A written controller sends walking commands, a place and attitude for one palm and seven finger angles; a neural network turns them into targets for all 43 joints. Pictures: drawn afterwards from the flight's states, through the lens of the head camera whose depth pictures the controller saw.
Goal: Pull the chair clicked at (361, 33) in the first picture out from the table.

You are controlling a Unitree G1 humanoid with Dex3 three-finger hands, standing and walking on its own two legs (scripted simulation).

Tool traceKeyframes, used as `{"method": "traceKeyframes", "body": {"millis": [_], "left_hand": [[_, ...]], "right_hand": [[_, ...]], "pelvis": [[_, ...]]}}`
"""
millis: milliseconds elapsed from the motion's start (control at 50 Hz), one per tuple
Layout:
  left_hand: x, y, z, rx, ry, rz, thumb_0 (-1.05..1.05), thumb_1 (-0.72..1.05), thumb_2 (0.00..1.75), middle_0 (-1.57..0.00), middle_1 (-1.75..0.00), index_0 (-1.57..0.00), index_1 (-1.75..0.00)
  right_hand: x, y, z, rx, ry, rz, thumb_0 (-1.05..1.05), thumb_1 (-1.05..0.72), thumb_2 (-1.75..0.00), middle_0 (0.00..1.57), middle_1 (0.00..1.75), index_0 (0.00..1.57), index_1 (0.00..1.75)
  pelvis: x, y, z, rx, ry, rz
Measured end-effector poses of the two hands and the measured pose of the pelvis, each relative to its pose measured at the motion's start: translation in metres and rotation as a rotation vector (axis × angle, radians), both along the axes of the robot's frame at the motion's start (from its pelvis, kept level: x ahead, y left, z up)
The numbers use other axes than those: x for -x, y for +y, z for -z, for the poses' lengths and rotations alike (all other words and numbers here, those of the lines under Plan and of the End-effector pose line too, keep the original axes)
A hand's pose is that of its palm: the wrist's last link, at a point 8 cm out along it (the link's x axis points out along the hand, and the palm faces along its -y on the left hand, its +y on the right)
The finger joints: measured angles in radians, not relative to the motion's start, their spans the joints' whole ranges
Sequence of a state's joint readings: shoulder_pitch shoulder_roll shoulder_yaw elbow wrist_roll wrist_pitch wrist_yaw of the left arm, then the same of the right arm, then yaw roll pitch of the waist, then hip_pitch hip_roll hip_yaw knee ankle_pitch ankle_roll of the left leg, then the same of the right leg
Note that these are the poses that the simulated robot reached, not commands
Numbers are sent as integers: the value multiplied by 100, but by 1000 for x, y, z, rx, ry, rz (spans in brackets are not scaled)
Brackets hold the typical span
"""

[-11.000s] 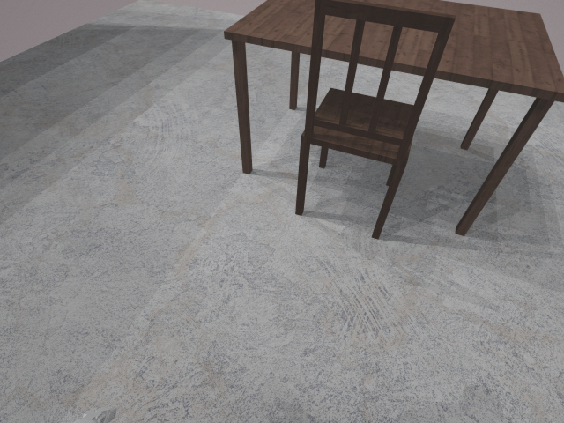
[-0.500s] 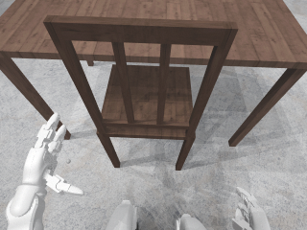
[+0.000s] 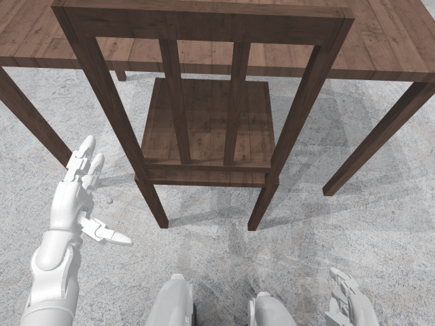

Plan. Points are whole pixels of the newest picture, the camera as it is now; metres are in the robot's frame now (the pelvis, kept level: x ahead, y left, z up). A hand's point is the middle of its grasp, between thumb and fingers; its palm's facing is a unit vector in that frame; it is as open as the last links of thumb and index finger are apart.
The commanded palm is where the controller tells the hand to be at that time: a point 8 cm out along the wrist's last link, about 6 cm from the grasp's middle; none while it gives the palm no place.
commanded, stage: aim the fingers beside a spindle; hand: left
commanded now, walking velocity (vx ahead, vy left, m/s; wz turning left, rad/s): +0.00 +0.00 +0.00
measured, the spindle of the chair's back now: (179, 116) +0.50 +0.10 +0.05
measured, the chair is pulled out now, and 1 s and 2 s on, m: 0.00 0.00 0.00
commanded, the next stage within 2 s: none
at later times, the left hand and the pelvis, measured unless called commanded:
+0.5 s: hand (108, 190) +0.35 +0.22 +0.02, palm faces +0.04 -1.00 -0.07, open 16.9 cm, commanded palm +0.32 +0.26 +0.01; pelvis +0.00 +0.00 -0.01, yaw -1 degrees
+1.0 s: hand (108, 190) +0.35 +0.22 +0.01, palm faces +0.02 -1.00 -0.06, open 16.9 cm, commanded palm +0.33 +0.26 +0.01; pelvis +0.00 +0.00 -0.01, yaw -1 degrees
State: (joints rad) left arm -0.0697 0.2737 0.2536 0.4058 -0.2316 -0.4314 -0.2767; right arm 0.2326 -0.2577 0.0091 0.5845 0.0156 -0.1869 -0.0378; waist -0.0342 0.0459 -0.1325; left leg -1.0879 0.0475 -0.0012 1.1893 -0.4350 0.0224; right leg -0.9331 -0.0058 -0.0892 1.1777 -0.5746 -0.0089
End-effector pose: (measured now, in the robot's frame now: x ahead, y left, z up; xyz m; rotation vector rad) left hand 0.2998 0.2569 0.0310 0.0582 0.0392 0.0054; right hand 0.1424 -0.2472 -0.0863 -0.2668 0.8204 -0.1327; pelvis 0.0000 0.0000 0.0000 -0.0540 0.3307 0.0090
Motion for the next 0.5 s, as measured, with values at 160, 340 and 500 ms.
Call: {"method": "traceKeyframes", "body": {"millis": [160, 340, 500], "left_hand": [[-11, 3, 4, -4, -20, -10, -1, -50, 30, -6, -8, -6, -8], [-25, -5, 16, 8, 1, 13, -1, -50, 30, -6, -8, -6, -8], [-24, 11, 10, -12, -24, -32, -1, -49, 30, -7, -8, -6, -8]], "right_hand": [[3, 0, 8, 9, 34, 1, 1, -91, -90, 20, 30, 21, 30], [6, -1, 15, 10, 64, 9, 1, -91, -90, 20, 30, 21, 30], [9, -2, 17, 3, 83, 25, 1, -91, -90, 20, 30, 21, 30]], "pelvis": [[0, 2, 5, 5, 17, 1], [0, 3, 10, 5, 38, 5], [-2, 1, 11, 4, 39, 14]]}}
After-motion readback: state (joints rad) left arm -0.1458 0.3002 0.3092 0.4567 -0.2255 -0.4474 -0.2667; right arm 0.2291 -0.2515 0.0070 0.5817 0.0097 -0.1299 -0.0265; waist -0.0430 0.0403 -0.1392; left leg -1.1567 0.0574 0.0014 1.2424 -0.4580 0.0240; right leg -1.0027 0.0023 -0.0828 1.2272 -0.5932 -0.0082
